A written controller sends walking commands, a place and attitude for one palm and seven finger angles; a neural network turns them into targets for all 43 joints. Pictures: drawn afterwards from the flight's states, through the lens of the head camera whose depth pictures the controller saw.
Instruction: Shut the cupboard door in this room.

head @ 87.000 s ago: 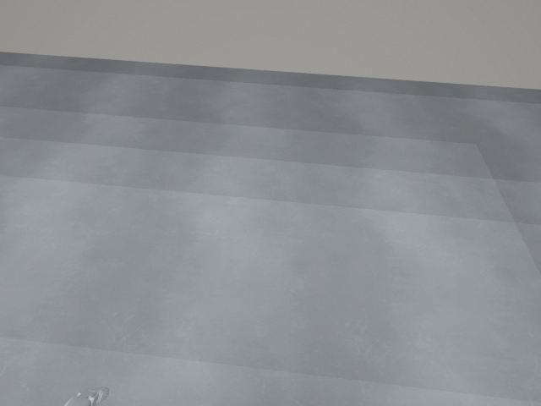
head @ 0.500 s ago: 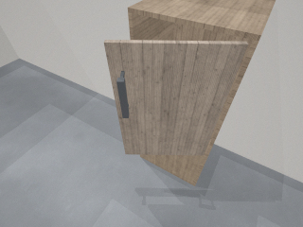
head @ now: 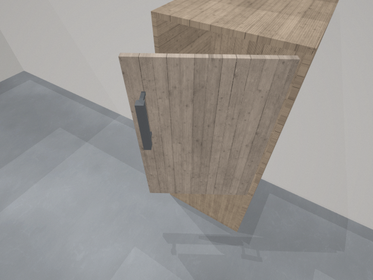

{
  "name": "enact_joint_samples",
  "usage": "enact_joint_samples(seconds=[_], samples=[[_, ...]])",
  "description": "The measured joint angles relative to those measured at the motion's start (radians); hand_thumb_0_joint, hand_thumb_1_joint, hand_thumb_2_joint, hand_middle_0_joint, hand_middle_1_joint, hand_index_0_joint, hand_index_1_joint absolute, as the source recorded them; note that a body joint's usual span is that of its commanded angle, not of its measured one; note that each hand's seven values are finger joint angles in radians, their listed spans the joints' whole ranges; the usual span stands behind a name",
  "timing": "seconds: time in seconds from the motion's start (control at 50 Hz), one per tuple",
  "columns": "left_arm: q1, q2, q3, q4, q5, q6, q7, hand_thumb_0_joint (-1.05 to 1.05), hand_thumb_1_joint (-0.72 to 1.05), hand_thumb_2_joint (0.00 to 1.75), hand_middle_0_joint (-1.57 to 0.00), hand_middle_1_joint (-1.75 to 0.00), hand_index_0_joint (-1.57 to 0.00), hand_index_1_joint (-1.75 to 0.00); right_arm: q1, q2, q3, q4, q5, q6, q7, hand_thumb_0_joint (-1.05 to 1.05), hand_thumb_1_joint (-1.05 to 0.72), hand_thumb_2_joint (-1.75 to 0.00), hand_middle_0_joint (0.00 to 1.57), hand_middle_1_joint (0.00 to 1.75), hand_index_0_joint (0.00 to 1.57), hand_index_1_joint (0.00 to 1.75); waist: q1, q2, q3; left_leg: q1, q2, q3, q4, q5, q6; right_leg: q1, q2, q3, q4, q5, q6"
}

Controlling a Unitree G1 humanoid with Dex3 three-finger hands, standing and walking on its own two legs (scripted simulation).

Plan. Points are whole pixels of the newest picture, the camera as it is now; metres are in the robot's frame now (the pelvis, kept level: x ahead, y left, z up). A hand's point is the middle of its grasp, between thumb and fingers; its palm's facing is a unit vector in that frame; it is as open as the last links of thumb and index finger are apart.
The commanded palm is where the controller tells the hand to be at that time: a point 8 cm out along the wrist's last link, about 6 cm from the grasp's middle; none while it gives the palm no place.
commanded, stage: look again from close up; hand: left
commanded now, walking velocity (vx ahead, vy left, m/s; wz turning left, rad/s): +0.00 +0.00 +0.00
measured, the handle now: (145, 121) +0.48 +0.14 +0.07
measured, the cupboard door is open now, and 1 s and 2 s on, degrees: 30 30 30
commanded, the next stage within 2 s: raise the hand and make a fist in 0.04 s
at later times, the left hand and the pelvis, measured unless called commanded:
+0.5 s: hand (125, 259) +0.18 +0.14 -0.04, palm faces -0.02 -1.00 +0.01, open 6.5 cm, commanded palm +0.13 +0.21 -0.04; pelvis +0.00 -0.03 -0.08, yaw +4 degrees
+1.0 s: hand (107, 242) +0.19 +0.18 +0.00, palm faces +0.05 -1.00 -0.05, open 4.1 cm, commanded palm +0.16 +0.22 +0.01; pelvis +0.02 -0.02 -0.07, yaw +5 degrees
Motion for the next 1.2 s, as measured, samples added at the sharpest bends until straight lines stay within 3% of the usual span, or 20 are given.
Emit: enact_joint_samples(seconds=[0.16,0.2,0.22,0.28,0.32,0.36,0.42,0.46,0.52,0.58,0.64,0.72,0.8,0.88,1.06,1.2], samples=[[-0.022,0.014,-0.002,0.006,-0.001,-0.008,0.008,0.01,0.92,0.9,-0.2,-0.3,-0.2,-0.29,0.0,0.004,0.008,0.016,0.002,0.0,0.0,0.01,-0.91,-0.9,0.2,0.3,0.2,0.3,-0.002,0.001,0.009,0.004,0.019,-0.01,0.011,-0.011,-0.017,0.016,0.017,-0.011,-0.011,-0.003,-0.013],[0.081,0.037,0.052,-0.359,-0.063,0.099,0.009,0.02,0.93,0.9,-0.21,-0.3,-0.21,-0.3,0.04,0.004,0.024,-0.076,0.015,-0.05,-0.034,0.01,-0.91,-0.9,0.2,0.3,0.2,0.3,-0.01,-0.011,0.027,-0.011,0.02,-0.019,0.052,-0.029,-0.019,0.002,0.016,-0.021,0.032,-0.023,-0.017],[0.134,0.055,0.045,-0.538,-0.103,0.082,0.024,0.03,0.93,0.9,-0.21,-0.3,-0.21,-0.3,0.067,-0.004,0.028,-0.119,0.026,-0.099,-0.051,0.01,-0.91,-0.89,0.2,0.3,0.2,0.3,-0.009,-0.011,0.015,-0.023,0.018,-0.025,0.071,-0.039,-0.02,-0.01,0.013,-0.027,0.056,-0.038,-0.02],[0.143,0.072,0.046,-0.83,-0.163,-0.04,0.053,0.03,0.94,0.9,-0.22,-0.32,-0.22,-0.31,0.085,-0.049,0.026,-0.208,0.045,-0.227,-0.059,0.01,-0.91,-0.89,0.2,0.3,0.2,0.3,-0.038,0.012,-0.021,-0.088,0.006,-0.063,0.155,-0.073,-0.023,-0.055,-0.004,-0.066,0.132,-0.086,-0.021],[0.083,0.063,0.073,-0.88,-0.192,-0.17,0.02,0.02,0.93,0.9,-0.23,-0.33,-0.23,-0.33,0.058,-0.077,0.008,-0.267,0.036,-0.272,-0.041,0.01,-0.9,-0.9,0.2,0.3,0.2,0.3,-0.051,0.021,-0.056,-0.177,0.001,-0.077,0.238,-0.102,-0.028,-0.137,-0.012,-0.08,0.212,-0.122,-0.023],[0.041,0.051,0.103,-0.894,-0.233,-0.318,-0.064,0.02,0.93,0.9,-0.25,-0.36,-0.26,-0.36,0.02,-0.094,-0.014,-0.331,0.027,-0.293,-0.015,0.01,-0.9,-0.9,0.2,0.3,0.2,0.3,-0.047,0.011,-0.096,-0.28,0.004,-0.07,0.336,-0.141,-0.033,-0.246,-0.013,-0.074,0.315,-0.16,-0.028],[0.034,0.045,0.124,-0.905,-0.277,-0.526,-0.242,0.01,0.92,0.9,-0.29,-0.4,-0.29,-0.4,-0.045,-0.109,-0.043,-0.432,0.022,-0.296,0.017,0.01,-0.9,-0.9,0.2,0.3,0.2,0.3,-0.038,-0.017,-0.129,-0.426,0.016,-0.061,0.498,-0.211,-0.031,-0.397,-0.006,-0.068,0.476,-0.225,-0.037],[0.063,0.053,0.121,-0.921,-0.285,-0.574,-0.332,0.0,0.92,0.9,-0.33,-0.44,-0.33,-0.43,-0.078,-0.12,-0.06,-0.499,0.028,-0.283,0.025,0.01,-0.9,-0.9,0.2,0.3,0.2,0.3,-0.024,-0.033,-0.138,-0.505,0.023,-0.061,0.593,-0.255,-0.035,-0.475,-0.002,-0.069,0.568,-0.266,-0.043],[0.145,0.064,0.109,-0.979,-0.297,-0.513,-0.372,0.0,0.91,0.9,-0.38,-0.49,-0.38,-0.49,-0.113,-0.131,-0.074,-0.58,0.038,-0.258,0.015,0.01,-0.9,-0.9,0.2,0.3,0.2,0.3,0.004,-0.041,-0.139,-0.578,0.028,-0.07,0.69,-0.305,-0.039,-0.543,0.0,-0.079,0.659,-0.315,-0.049],[0.24,0.073,0.111,-1.072,-0.294,-0.453,-0.331,0.01,0.9,0.9,-0.44,-0.55,-0.44,-0.55,-0.127,-0.124,-0.071,-0.623,0.035,-0.239,-0.002,0.01,-0.9,-0.9,0.19,0.3,0.2,0.3,0.034,-0.031,-0.142,-0.618,0.033,-0.093,0.745,-0.336,-0.041,-0.569,0.004,-0.102,0.694,-0.342,-0.053],[0.284,0.085,0.116,-1.17,-0.292,-0.462,-0.298,0.02,0.9,0.9,-0.49,-0.61,-0.49,-0.61,-0.132,-0.108,-0.046,-0.63,0.028,-0.23,-0.015,0.01,-0.9,-0.9,0.19,0.3,0.2,0.3,0.059,-0.011,-0.141,-0.646,0.037,-0.123,0.777,-0.353,-0.045,-0.578,0.007,-0.132,0.703,-0.355,-0.056],[0.231,0.097,0.118,-1.246,-0.299,-0.471,-0.324,0.02,0.9,0.9,-0.56,-0.69,-0.56,-0.68,-0.137,-0.075,0.003,-0.603,0.027,-0.215,-0.021,0.01,-0.9,-0.9,0.2,0.3,0.2,0.3,0.075,0.018,-0.134,-0.675,0.041,-0.148,0.797,-0.358,-0.048,-0.59,0.012,-0.157,0.701,-0.355,-0.058],[0.167,0.11,0.12,-1.257,-0.305,-0.366,-0.368,0.01,0.9,0.9,-0.63,-0.77,-0.63,-0.76,-0.114,-0.03,0.038,-0.582,0.041,-0.18,-0.023,0.01,-0.9,-0.9,0.2,0.3,0.2,0.3,0.062,0.039,-0.129,-0.662,0.044,-0.144,0.767,-0.346,-0.047,-0.577,0.016,-0.152,0.668,-0.339,-0.054],[0.17,0.12,0.142,-1.254,-0.32,-0.275,-0.359,0.01,0.9,0.9,-0.71,-0.85,-0.71,-0.84,-0.059,-0.008,0.049,-0.574,0.045,-0.153,-0.029,0.02,-0.9,-0.89,0.2,0.3,0.21,0.3,0.036,0.044,-0.129,-0.612,0.043,-0.125,0.704,-0.326,-0.041,-0.537,0.017,-0.132,0.613,-0.317,-0.046],[0.21,0.119,0.164,-1.266,-0.329,-0.329,-0.311,0.01,0.9,0.9,-0.87,-1.03,-0.87,-1.02,0.02,-0.078,0.014,-0.558,0.044,-0.172,-0.037,0.02,-0.9,-0.9,0.2,0.3,0.2,0.3,0.007,0.037,-0.128,-0.541,0.034,-0.108,0.63,-0.304,-0.026,-0.469,0.011,-0.113,0.542,-0.293,-0.031],[0.195,0.132,0.148,-1.279,-0.314,-0.313,-0.289,0.01,0.9,0.9,-1.0,-1.17,-1.0,-1.16,0.006,-0.105,-0.002,-0.572,0.051,-0.188,-0.043,0.02,-0.9,-0.9,0.2,0.3,0.2,0.3,-0.001,0.026,-0.124,-0.488,0.031,-0.102,0.593,-0.295,-0.018,-0.416,0.01,-0.106,0.501,-0.279,-0.023]])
